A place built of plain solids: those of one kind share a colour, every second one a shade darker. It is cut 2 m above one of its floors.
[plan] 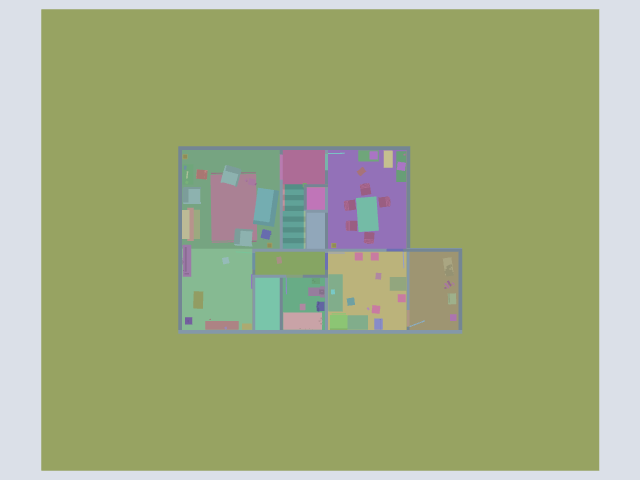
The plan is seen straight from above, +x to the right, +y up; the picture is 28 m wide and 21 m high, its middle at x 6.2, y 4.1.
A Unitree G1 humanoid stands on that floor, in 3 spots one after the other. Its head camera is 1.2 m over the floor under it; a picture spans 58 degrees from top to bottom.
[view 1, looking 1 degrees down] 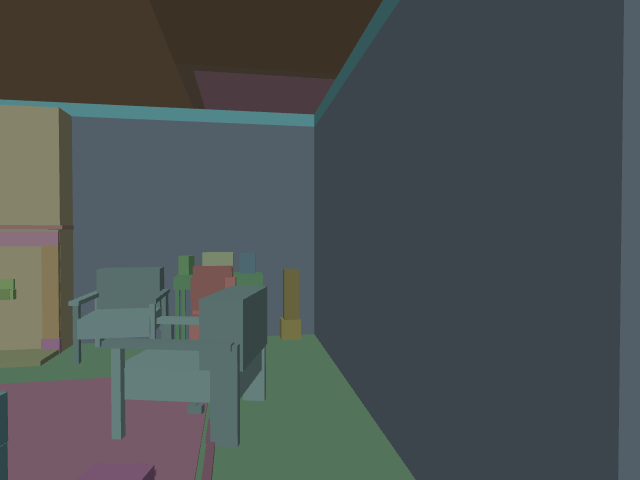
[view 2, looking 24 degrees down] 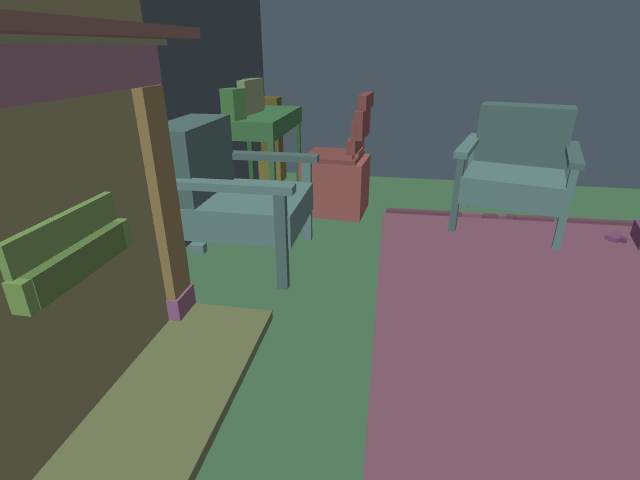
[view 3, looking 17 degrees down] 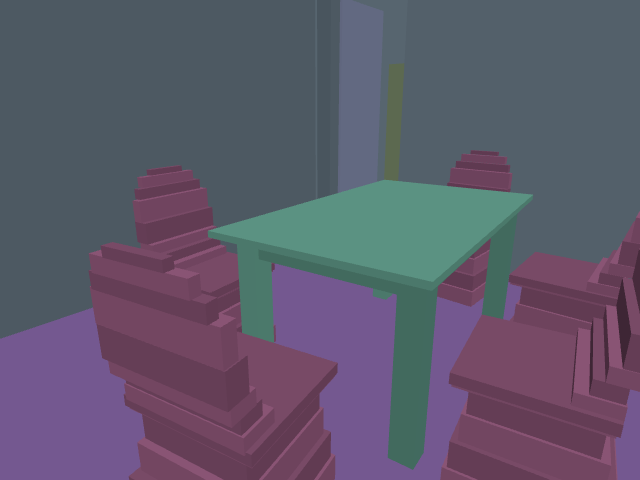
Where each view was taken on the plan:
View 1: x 5.19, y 7.22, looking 170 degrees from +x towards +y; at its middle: wall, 4.73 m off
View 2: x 1.48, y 3.73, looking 100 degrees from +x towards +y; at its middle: floor_living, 2.95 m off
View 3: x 7.33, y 6.97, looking -51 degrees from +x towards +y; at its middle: dining_table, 1.54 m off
